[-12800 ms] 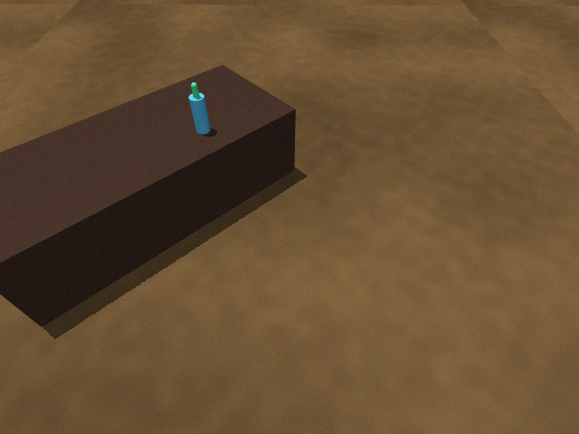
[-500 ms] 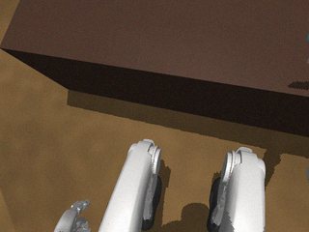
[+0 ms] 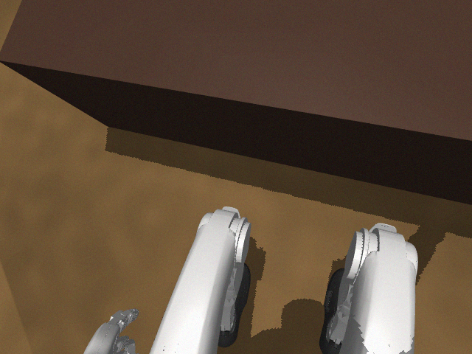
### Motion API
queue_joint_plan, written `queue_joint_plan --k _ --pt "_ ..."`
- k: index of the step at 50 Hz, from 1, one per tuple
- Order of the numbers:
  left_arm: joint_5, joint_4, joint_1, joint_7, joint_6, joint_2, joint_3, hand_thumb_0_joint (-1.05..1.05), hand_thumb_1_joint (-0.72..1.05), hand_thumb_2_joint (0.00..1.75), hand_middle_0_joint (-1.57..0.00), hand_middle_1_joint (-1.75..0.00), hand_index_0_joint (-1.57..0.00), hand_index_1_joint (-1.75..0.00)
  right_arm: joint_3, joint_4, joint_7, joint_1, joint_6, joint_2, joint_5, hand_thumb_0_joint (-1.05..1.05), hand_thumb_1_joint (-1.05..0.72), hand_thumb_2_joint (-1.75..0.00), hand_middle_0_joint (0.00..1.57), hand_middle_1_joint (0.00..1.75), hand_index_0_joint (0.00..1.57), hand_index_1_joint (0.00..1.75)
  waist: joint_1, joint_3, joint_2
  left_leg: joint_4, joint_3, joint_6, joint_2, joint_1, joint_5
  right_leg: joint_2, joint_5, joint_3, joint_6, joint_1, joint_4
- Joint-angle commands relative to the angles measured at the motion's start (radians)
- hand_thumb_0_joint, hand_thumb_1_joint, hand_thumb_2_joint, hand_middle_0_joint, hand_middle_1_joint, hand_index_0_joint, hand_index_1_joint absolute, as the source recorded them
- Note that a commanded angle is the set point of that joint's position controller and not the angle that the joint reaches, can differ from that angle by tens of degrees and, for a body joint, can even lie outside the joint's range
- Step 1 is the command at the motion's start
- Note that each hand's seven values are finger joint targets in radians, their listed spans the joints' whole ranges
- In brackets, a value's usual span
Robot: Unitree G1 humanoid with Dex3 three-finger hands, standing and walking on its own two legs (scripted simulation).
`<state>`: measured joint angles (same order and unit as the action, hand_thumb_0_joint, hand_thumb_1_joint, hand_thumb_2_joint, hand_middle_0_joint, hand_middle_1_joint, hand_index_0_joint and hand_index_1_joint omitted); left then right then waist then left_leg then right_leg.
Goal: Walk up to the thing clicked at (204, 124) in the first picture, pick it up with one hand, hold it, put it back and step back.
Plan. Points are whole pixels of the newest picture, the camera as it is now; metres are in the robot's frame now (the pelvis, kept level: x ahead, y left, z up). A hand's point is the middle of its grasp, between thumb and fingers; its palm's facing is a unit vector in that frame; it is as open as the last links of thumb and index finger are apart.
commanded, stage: settle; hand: right
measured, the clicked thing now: out of the picture +0.55 -0.32 +0.07
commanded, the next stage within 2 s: lift in 1.24 s
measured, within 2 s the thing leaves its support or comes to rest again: leaves its support in 0.56 s
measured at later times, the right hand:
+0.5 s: hand out of the picture +0.53 -0.33 +0.05, palm faces +0.35 +0.94 -0.06, open 9.6 cm
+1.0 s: hand out of the picture +0.54 -0.34 +0.11, palm faces +0.37 +0.93 -0.05, open 9.6 cm
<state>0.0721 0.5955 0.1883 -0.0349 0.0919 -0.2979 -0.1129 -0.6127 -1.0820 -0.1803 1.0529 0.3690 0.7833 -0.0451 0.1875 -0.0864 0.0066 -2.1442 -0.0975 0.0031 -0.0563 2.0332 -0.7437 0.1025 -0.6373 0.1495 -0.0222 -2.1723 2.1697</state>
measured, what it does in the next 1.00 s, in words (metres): rises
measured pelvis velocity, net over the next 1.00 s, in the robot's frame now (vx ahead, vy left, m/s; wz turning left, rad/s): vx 0.01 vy -0.01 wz -0.04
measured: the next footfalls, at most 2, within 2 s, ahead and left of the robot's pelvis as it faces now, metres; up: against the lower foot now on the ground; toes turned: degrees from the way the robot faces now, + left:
none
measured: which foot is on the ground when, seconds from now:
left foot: down 0.00-1.00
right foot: down 0.00-1.00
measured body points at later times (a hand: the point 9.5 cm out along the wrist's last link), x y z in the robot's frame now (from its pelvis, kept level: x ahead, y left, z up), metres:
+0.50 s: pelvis +0.00 +0.00 +0.03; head +0.23 -0.07 +0.41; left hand +0.08 +0.26 -0.08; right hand +0.51 -0.38 +0.05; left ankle +0.08 +0.12 -0.37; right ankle +0.08 -0.14 -0.37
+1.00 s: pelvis +0.01 -0.01 +0.09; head +0.24 -0.07 +0.47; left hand +0.09 +0.27 -0.02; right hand +0.51 -0.39 +0.12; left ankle +0.08 +0.12 -0.37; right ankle +0.08 -0.14 -0.37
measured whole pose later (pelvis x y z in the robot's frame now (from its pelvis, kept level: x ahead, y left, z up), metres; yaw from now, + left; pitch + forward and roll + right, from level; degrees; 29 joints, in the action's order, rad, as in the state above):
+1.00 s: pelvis +0.01 -0.01 +0.09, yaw -2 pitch +37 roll +7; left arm 0.04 0.63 0.22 -0.01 0.05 -0.28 -0.06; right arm -0.58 -1.05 -0.16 0.98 0.32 0.71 -0.03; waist 0.18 -0.14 0.02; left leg -1.86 -0.07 0.01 -0.04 1.79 -0.71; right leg 0.10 -0.62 0.10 -0.01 -1.92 1.89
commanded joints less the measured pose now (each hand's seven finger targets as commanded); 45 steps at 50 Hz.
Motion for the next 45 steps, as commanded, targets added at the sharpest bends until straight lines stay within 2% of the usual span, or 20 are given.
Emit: queue_joint_plan --k 1,3,4,6,8,9,15,17,22,24,27,28,30,32,33,34,37,41,42,45 --pt "0.002 -0.034 0.198 0.008 0.005 -0.224 0.067 0.0 0.91 0.86 -0.19 -0.29 -0.2 -0.28 0.008 0.138 -0.02 0.229 0.021 0.218 -0.005 0.0 -0.28 -1.1 1.37 1.31 1.39 1.32 0.005 -0.661 0.227 0.261 -0.037 -0.025 -0.023 -0.3 0.276 -0.01 0.183 -0.042 0.053 0.54 -0.202" --pt "0.002 -0.035 0.194 0.005 0.008 -0.221 0.065 0.0 0.89 0.89 -0.2 -0.3 -0.21 -0.3 0.012 0.139 -0.019 0.23 0.019 0.21 -0.006 0.0 -0.28 -1.21 1.31 1.38 1.33 1.38 0.006 -0.642 0.245 0.254 -0.039 -0.026 -0.022 -0.288 0.274 -0.011 0.181 -0.039 0.052 0.53 -0.206" --pt "0.001 -0.046 0.196 0.007 0.011 -0.24 0.074 0.0 0.89 0.89 -0.2 -0.3 -0.21 -0.3 -0.038 0.154 -0.011 0.222 0.018 0.281 0.0 0.0 -0.29 -1.28 1.29 1.4 1.33 1.4 -0.001 -0.669 0.237 0.263 -0.039 -0.024 -0.023 -0.312 0.275 -0.011 0.178 -0.037 0.055 0.53 -0.206" --pt "0.002 -0.049 0.198 0.002 0.015 -0.22 0.063 0.0 0.9 0.88 -0.2 -0.3 -0.21 -0.3 0.019 0.152 -0.018 0.231 0.011 0.211 0.004 0.0 -0.32 -1.35 1.32 1.45 1.36 1.45 0.014 -0.666 0.243 0.258 -0.041 -0.025 -0.023 -0.311 0.285 -0.009 0.192 -0.039 0.052 0.543 -0.208" --pt "-0.001 -0.048 0.202 0.002 0.019 -0.224 0.065 0.0 0.89 0.88 -0.2 -0.3 -0.21 -0.3 0.003 0.177 -0.015 0.206 0.006 0.243 0.008 0.0 -0.3 -1.4 1.33 1.5 1.38 1.5 -0.004 -0.681 0.255 0.261 -0.042 -0.025 -0.024 -0.313 0.293 -0.008 0.206 -0.038 0.051 0.571 -0.214" --pt "-0.002 -0.057 0.197 0.001 0.02 -0.219 0.063 0.0 0.89 0.88 -0.2 -0.3 -0.21 -0.3 -0.012 0.232 -0.012 0.242 0.007 0.28 0.01 0.0 -0.29 -1.41 1.33 1.51 1.38 1.51 -0.006 -0.709 0.275 0.267 -0.037 -0.024 -0.024 -0.335 0.312 -0.008 0.223 -0.04 0.051 0.584 -0.21" --pt "-0.003 -0.054 0.205 0.005 0.023 -0.232 0.09 0.0 0.9 0.88 -0.2 -0.3 -0.2 -0.3 -0.017 0.328 -0.003 0.304 -0.005 0.285 0.003 0.0 -0.24 -1.46 1.36 1.57 1.42 1.57 -0.006 -0.749 0.32 0.288 -0.036 -0.03 -0.023 -0.337 0.294 -0.005 0.217 -0.039 0.047 0.647 -0.249" --pt "-0.009 -0.069 0.202 0.007 0.02 -0.234 0.1 0.0 0.9 0.88 -0.2 -0.3 -0.2 -0.29 -0.051 0.346 0.008 0.267 -0.015 0.315 0.0 0.0 -0.22 -1.46 1.38 1.58 1.44 1.58 -0.028 -0.792 0.31 0.296 -0.035 -0.031 -0.024 -0.363 0.298 -0.005 0.232 -0.037 0.046 0.679 -0.268" --pt "-0.017 -0.045 0.208 0.022 0.006 -0.221 0.119 0.0 0.89 0.89 -0.19 -0.29 -0.2 -0.29 -0.019 0.455 0.023 0.345 -0.01 0.267 -0.025 0.0 -0.18 -1.46 1.41 1.6 1.47 1.6 -0.016 -0.809 0.347 0.342 -0.026 -0.038 -0.018 -0.363 0.289 -0.006 0.238 -0.033 0.041 0.773 -0.322" --pt "-0.021 -0.043 0.207 0.032 -0.002 -0.225 0.128 0.0 0.89 0.88 -0.19 -0.29 -0.19 -0.29 -0.052 0.511 0.041 0.37 0.0 0.341 -0.031 0.0 -0.16 -1.46 1.41 1.61 1.48 1.61 -0.044 -0.87 0.356 0.37 -0.007 -0.038 -0.017 -0.407 0.311 -0.007 0.26 -0.05 0.045 0.808 -0.33" --pt "-0.019 -0.012 0.21 0.042 -0.014 -0.218 0.146 0.0 0.89 0.88 -0.19 -0.29 -0.2 -0.29 -0.008 0.528 0.048 0.393 0.011 0.283 -0.044 0.0 -0.15 -1.47 1.41 1.61 1.48 1.61 -0.033 -0.858 0.373 0.397 0.008 -0.041 -0.013 -0.394 0.315 -0.009 0.275 -0.058 0.043 0.86 -0.355" --pt "-0.021 -0.004 0.206 0.046 -0.018 -0.216 0.147 0.0 0.89 0.89 -0.19 -0.29 -0.19 -0.29 -0.026 0.552 0.055 0.41 0.02 0.318 -0.044 0.0 -0.12 -1.47 1.4 1.61 1.47 1.61 -0.04 -0.839 0.385 0.413 0.013 -0.043 -0.013 -0.38 0.295 -0.009 0.257 -0.061 0.044 0.873 -0.366" --pt "-0.019 0.009 0.199 0.052 -0.029 -0.204 0.148 0.0 0.89 0.88 -0.19 -0.29 -0.19 -0.29 0.023 0.475 0.059 0.382 0.027 0.245 -0.044 0.0 -0.14 -1.46 1.4 1.6 1.46 1.6 -0.012 -0.764 0.343 0.441 0.013 -0.041 -0.011 -0.383 0.273 -0.013 0.206 -0.063 0.046 0.835 -0.389" --pt "-0.021 0.019 0.194 0.057 -0.041 -0.21 0.15 0.0 0.89 0.88 -0.19 -0.29 -0.2 -0.29 0.008 0.457 0.063 0.382 0.044 0.258 -0.048 0.0 -0.15 -1.47 1.39 1.6 1.46 1.6 -0.016 -0.746 0.336 0.444 0.012 -0.042 -0.007 -0.367 0.255 -0.015 0.182 -0.062 0.044 0.835 -0.405" --pt "-0.02 0.014 0.202 0.058 -0.042 -0.218 0.154 0.0 0.89 0.88 -0.19 -0.29 -0.2 -0.29 -0.035 0.513 0.067 0.418 0.056 0.336 -0.045 0.0 -0.14 -1.47 1.39 1.61 1.46 1.61 -0.036 -0.794 0.369 0.451 0.018 -0.043 -0.006 -0.393 0.267 -0.014 0.202 -0.064 0.045 0.87 -0.411" --pt "-0.02 0.019 0.204 0.061 -0.041 -0.223 0.156 0.0 0.89 0.88 -0.19 -0.29 -0.2 -0.28 -0.031 0.484 0.065 0.431 0.057 0.338 -0.038 0.0 -0.14 -1.47 1.4 1.61 1.47 1.61 -0.035 -0.807 0.375 0.45 0.016 -0.044 -0.004 -0.392 0.266 -0.014 0.218 -0.06 0.04 0.909 -0.423" --pt "-0.023 0.029 0.201 0.059 -0.049 -0.202 0.151 0.0 0.89 0.88 -0.19 -0.29 -0.2 -0.29 0.018 0.369 0.047 0.374 0.049 0.229 -0.043 0.0 -0.13 -1.5 1.38 1.62 1.46 1.62 -0.008 -0.74 0.33 0.474 0.016 -0.041 -0.004 -0.398 0.28 -0.015 0.225 -0.057 0.045 0.877 -0.432" --pt "-0.028 0.023 0.201 0.053 -0.051 -0.204 0.143 0.0 0.88 0.88 -0.19 -0.29 -0.2 -0.28 -0.003 0.278 0.036 0.326 0.044 0.257 -0.024 0.0 -0.13 -1.53 1.4 1.65 1.47 1.66 -0.022 -0.735 0.3 0.486 0.012 -0.04 -0.003 -0.427 0.3 -0.018 0.257 -0.054 0.046 0.884 -0.455" --pt "-0.025 0.029 0.218 0.051 -0.049 -0.213 0.149 0.0 0.89 0.88 -0.19 -0.29 -0.2 -0.28 0.0 0.237 0.029 0.305 0.038 0.237 -0.022 0.0 -0.15 -1.53 1.4 1.65 1.48 1.65 -0.007 -0.709 0.295 0.485 0.006 -0.04 -0.001 -0.423 0.313 -0.017 0.279 -0.048 0.042 0.891 -0.462" --pt "-0.03 0.004 0.207 0.044 -0.049 -0.192 0.133 0.0 0.88 0.88 -0.19 -0.29 -0.2 -0.29 -0.002 0.288 0.017 0.35 0.045 0.244 -0.028 0.0 -0.09 -1.52 1.38 1.64 1.46 1.64 -0.017 -0.78 0.292 0.504 0.013 -0.036 -0.003 -0.468 0.356 -0.018 0.33 -0.053 0.05 0.926 -0.455"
